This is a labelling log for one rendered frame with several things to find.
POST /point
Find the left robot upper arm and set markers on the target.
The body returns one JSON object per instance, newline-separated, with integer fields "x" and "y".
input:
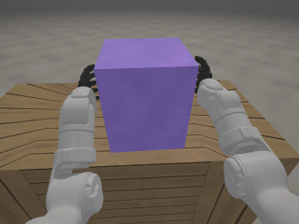
{"x": 72, "y": 199}

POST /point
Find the right robot upper arm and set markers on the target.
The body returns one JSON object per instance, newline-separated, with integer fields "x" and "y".
{"x": 259, "y": 179}

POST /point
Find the left robot forearm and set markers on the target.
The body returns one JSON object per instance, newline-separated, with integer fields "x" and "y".
{"x": 76, "y": 133}

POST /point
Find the carton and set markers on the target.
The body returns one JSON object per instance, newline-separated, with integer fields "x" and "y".
{"x": 146, "y": 88}

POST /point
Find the right robot hand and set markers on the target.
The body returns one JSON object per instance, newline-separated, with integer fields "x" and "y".
{"x": 204, "y": 72}

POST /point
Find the pedestal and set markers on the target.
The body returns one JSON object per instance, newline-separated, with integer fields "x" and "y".
{"x": 164, "y": 186}

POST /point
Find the right robot forearm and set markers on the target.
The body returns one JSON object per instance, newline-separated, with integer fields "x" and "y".
{"x": 236, "y": 134}

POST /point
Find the left robot hand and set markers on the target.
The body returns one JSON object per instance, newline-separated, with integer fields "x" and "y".
{"x": 85, "y": 78}

